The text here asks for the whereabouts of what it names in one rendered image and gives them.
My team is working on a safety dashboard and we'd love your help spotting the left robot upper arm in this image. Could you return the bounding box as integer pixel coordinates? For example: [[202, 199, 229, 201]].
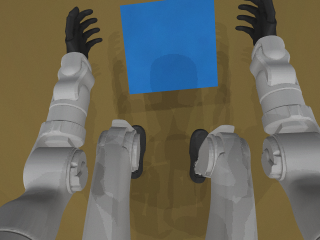
[[0, 147, 88, 240]]

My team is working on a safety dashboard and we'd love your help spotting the robot right forearm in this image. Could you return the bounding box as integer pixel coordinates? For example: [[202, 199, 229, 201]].
[[249, 35, 320, 135]]

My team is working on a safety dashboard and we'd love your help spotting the carton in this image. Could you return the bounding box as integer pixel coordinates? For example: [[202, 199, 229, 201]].
[[120, 0, 218, 94]]

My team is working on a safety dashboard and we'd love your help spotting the right robot upper arm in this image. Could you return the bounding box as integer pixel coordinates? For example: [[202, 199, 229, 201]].
[[261, 132, 320, 240]]

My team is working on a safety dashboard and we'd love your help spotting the robot left thigh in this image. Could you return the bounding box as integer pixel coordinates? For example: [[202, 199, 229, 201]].
[[82, 126, 141, 240]]

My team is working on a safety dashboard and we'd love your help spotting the right robot hand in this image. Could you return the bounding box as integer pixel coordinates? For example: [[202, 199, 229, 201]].
[[235, 0, 277, 46]]

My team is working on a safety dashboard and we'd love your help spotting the left robot hand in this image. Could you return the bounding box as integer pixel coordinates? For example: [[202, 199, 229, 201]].
[[65, 6, 103, 59]]

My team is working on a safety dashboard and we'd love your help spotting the robot left forearm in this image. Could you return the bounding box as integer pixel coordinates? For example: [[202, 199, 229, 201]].
[[23, 52, 95, 188]]

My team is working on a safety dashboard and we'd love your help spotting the right robot foot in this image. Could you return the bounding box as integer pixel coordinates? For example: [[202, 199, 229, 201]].
[[189, 129, 208, 184]]

